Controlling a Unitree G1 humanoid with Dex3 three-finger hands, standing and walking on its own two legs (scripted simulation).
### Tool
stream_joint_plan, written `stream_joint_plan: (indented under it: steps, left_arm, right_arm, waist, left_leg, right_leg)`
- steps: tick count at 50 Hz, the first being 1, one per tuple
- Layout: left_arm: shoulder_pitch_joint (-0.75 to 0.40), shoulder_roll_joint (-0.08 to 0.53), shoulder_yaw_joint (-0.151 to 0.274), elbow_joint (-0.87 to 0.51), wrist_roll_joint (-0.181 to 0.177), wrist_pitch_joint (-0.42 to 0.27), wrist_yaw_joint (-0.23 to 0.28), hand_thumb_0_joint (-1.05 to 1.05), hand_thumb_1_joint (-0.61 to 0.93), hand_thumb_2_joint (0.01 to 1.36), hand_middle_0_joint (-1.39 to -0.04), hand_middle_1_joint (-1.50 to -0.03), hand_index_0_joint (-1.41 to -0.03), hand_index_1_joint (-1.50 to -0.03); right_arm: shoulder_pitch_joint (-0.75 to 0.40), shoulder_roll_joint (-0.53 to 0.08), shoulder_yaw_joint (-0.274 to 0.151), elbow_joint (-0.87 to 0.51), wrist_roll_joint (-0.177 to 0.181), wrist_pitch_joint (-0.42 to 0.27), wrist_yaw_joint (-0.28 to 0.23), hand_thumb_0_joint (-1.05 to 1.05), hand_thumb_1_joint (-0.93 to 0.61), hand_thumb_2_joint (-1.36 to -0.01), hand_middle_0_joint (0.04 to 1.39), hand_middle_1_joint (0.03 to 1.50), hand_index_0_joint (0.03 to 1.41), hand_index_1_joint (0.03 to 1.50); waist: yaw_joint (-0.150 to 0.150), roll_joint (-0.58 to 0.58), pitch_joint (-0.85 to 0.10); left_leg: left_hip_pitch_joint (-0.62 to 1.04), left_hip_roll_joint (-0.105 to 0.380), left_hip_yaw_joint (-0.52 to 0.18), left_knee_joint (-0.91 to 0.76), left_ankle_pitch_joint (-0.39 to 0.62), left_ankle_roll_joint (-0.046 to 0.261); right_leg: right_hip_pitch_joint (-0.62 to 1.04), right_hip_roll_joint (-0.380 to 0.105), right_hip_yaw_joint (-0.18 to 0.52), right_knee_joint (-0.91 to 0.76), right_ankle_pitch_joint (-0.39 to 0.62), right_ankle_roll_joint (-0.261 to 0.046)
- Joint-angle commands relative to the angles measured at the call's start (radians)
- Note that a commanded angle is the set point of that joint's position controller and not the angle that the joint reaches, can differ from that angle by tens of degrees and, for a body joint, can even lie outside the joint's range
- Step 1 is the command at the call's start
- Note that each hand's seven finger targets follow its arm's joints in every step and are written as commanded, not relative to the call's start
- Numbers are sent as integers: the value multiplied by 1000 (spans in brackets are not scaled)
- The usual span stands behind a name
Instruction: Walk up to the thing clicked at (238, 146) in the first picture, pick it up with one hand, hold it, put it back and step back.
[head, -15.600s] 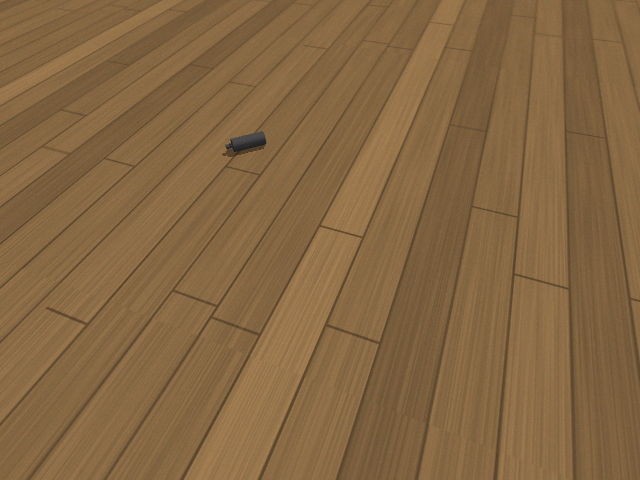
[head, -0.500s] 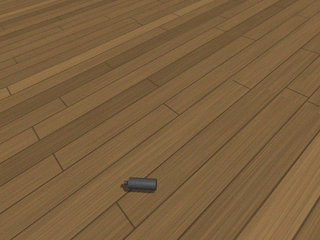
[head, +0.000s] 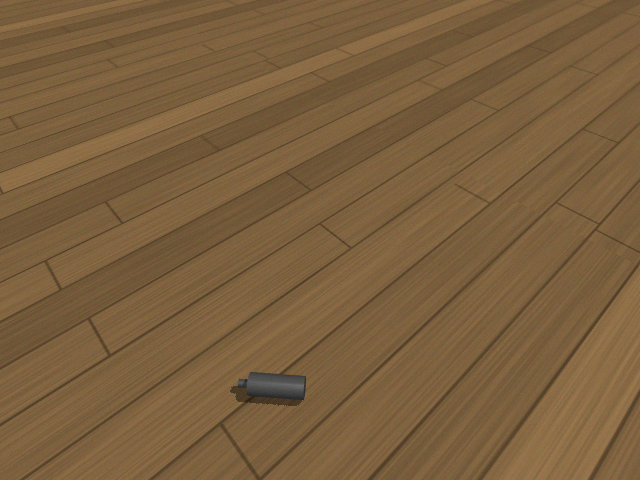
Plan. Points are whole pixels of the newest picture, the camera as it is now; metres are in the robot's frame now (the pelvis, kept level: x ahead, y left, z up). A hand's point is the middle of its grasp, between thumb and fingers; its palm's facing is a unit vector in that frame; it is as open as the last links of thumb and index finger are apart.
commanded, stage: stand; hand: left
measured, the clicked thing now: (271, 385) +0.55 +0.20 -0.73
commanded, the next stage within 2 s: walk up in 0.70 s
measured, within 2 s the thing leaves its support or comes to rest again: neither
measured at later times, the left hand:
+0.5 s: hand out of the picture +0.13 +0.23 -0.13, palm faces -0.03 -0.94 -0.35, open 7.4 cm
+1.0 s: hand out of the picture +0.08 +0.27 -0.16, palm faces -0.03 -0.92 -0.39, open 7.4 cm
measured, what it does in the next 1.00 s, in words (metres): stands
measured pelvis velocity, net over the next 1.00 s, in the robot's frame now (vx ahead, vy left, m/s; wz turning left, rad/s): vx -0.04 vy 0.00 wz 0.02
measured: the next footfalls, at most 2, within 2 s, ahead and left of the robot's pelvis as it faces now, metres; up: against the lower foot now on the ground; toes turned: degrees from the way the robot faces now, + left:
right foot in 1.40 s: -0.14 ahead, -0.14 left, +0.00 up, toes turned +0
left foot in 1.74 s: -0.26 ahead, +0.11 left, +0.00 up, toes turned -1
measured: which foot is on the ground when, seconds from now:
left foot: down 0.00-1.00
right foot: down 0.00-1.00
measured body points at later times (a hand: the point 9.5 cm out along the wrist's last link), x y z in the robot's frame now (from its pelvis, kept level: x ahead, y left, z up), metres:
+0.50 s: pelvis +0.03 -0.02 +0.01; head +0.04 -0.03 +0.46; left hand +0.13 +0.27 -0.11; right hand +0.11 -0.33 -0.12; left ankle +0.00 +0.12 -0.73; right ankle +0.05 -0.14 -0.73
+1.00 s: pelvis -0.04 +0.00 -0.01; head +0.04 +0.01 +0.43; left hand +0.08 +0.32 -0.13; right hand +0.06 -0.32 -0.13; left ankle -0.05 +0.12 -0.73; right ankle +0.05 -0.14 -0.73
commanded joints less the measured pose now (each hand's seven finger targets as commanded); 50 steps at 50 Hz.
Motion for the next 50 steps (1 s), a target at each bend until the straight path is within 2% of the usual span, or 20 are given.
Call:
stream_joint_plan:
  steps: [1,3,5,7,11,15,17,26,31,34,35,37,39,41,43,45,46,48,49,50]
  left_arm:
    - [-105,247,44,-33,-4,-38,13,0,900,900,-200,-300,-200,-300]
    - [-97,209,28,-15,-10,-45,13,0,900,900,-200,-300,-200,-300]
    - [-112,217,28,-3,-13,-56,16,0,900,900,-200,-300,-200,-300]
    - [-111,217,25,21,-18,-56,20,0,900,900,-200,-300,-200,-300]
    - [-148,213,22,45,-21,-54,26,0,900,900,-200,-300,-200,-300]
    - [-172,222,23,67,-17,-55,30,0,900,900,-200,-300,-200,-300]
    - [-180,223,22,76,-19,-53,31,0,900,900,-200,-300,-200,-300]
    - [-221,228,29,106,-17,-43,27,0,900,900,-200,-300,-200,-300]
    - [-229,226,33,112,-13,-43,26,0,900,900,-200,-300,-200,-300]
    - [-239,221,34,111,-14,-44,24,0,900,900,-200,-300,-200,-300]
    - [-240,276,75,80,-29,-27,33,0,900,900,-200,-300,-200,-300]
    - [-198,265,78,60,-35,-15,41,0,900,900,-200,-300,-200,-300]
    - [-212,272,87,32,-32,-6,40,0,900,900,-200,-300,-200,-300]
    - [-220,284,89,1,-27,4,38,0,900,900,-200,-300,-200,-300]
    - [-240,305,95,-30,-19,14,40,0,900,900,-200,-300,-200,-300]
    - [-270,316,96,-68,-2,21,41,0,900,900,-200,-300,-200,-300]
    - [-278,317,97,-82,5,25,40,0,900,900,-200,-300,-200,-300]
    - [-325,304,95,-111,6,32,40,0,900,900,-200,-300,-200,-300]
    - [-326,278,87,-120,4,36,42,0,900,900,-200,-300,-200,-300]
    - [-309,229,76,-136,-2,41,44,0,900,900,-200,-300,-200,-300]
  right_arm:
    - [-13,-237,-52,2,1,-19,-8,0,-900,-900,200,300,200,300]
    - [-50,-248,-54,23,-4,-25,-4,0,-900,-900,200,300,200,300]
    - [-40,-222,-44,40,-4,-29,-3,0,-900,-900,200,300,200,300]
    - [-54,-215,-38,63,0,-31,-5,0,-900,-900,200,300,200,300]
    - [-94,-218,-33,100,0,-27,-4,0,-900,-900,200,300,200,300]
    - [-97,-215,-30,130,1,-25,-6,0,-900,-900,200,300,200,300]
    - [-101,-216,-27,143,2,-24,-7,0,-900,-900,200,300,200,300]
    - [-106,-220,-21,168,-6,-19,-8,0,-900,-900,200,300,200,300]
    - [-105,-229,-26,167,-7,-22,-9,0,-900,-900,200,300,200,300]
    - [-103,-226,-24,165,-9,-25,-10,0,-900,-900,200,300,200,300]
    - [-113,-277,-40,172,-6,-6,-16,0,-900,-900,200,300,200,300]
    - [-96,-252,-43,145,6,4,-19,0,-900,-900,200,300,200,300]
    - [-72,-251,-51,128,10,14,-21,0,-900,-900,200,300,200,300]
    - [-61,-247,-57,106,9,25,-21,0,-900,-900,200,300,200,300]
    - [-35,-234,-60,94,5,38,-20,0,-900,-900,200,300,200,300]
    - [18,-223,-69,81,-6,53,-14,0,-900,-900,200,300,200,300]
    - [41,-220,-71,75,-9,57,-10,0,-900,-900,200,300,200,300]
    - [85,-231,-85,72,-6,51,-6,0,-900,-900,200,300,200,300]
    - [78,-245,-89,66,-9,44,-8,0,-900,-900,200,300,200,300]
    - [39,-301,-101,45,-24,38,-13,0,-900,-900,200,300,200,300]
  waist:
    - [-45,-38,17]
    - [-24,-52,-49]
    - [-33,-79,-114]
    - [-26,-61,-126]
    - [-17,-48,-127]
    - [-21,-34,-168]
    - [-19,-23,-166]
    - [-16,16,-102]
    - [-16,13,-133]
    - [-19,8,-144]
    - [-14,-1,-18]
    - [-11,-10,-75]
    - [-22,-38,-145]
    - [-25,-78,-195]
    - [-25,-124,-198]
    - [-30,-196,-179]
    - [-37,-210,-169]
    - [-70,-199,-183]
    - [-79,-124,-177]
    - [-76,78,-148]
  left_leg:
    - [18,100,-147,-228,-108,42]
    - [30,116,-148,-187,4,45]
    - [72,110,-120,-176,174,40]
    - [102,115,-115,-189,220,34]
    - [91,119,-109,-216,229,24]
    - [111,126,-96,-212,321,12]
    - [104,128,-95,-218,323,8]
    - [46,129,-99,-277,179,-1]
    - [58,136,-102,-276,198,3]
    - [70,143,-100,-268,250,5]
    - [2,125,-100,-172,418,17]
    - [32,122,-74,-112,483,24]
    - [24,104,-65,-47,442,32]
    - [25,55,-43,49,305,28]
    - [3,-3,-30,155,94,19]
    - [-8,-34,-40,282,-214,28]
    - [-3,-24,-55,285,-246,35]
    - [23,4,-73,198,-128,53]
    - [9,51,-102,62,58,65]
    - [-27,191,-277,-137,300,118]
  right_leg:
    - [-86,-86,141,-183,-98,-69]
    - [10,-87,114,-199,-9,-56]
    - [72,-105,114,-173,211,-57]
    - [79,-106,107,-172,270,-58]
    - [110,-110,92,-193,268,-48]
    - [166,-119,74,-187,379,-49]
    - [175,-118,71,-195,382,-47]
    - [145,-107,76,-249,177,-44]
    - [160,-104,69,-248,194,-45]
    - [172,-110,72,-239,257,-48]
    - [93,-105,76,-150,478,-51]
    - [98,-105,54,-110,543,-67]
    - [114,-124,70,-88,549,-101]
    - [87,-179,139,-108,510,-146]
    - [37,-244,208,-135,461,-204]
    - [-49,-302,258,-151,380,-255]
    - [-90,-304,252,-143,335,-256]
    - [-124,-258,192,-44,295,-211]
    - [-124,-181,137,49,230,-160]
    - [-160,-16,67,233,68,-82]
